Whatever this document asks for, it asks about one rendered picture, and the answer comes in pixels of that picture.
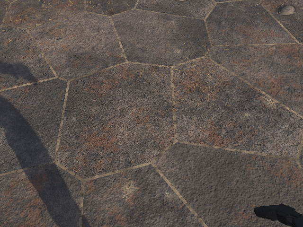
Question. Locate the robot right hand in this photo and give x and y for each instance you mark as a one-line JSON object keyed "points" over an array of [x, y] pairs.
{"points": [[283, 213]]}

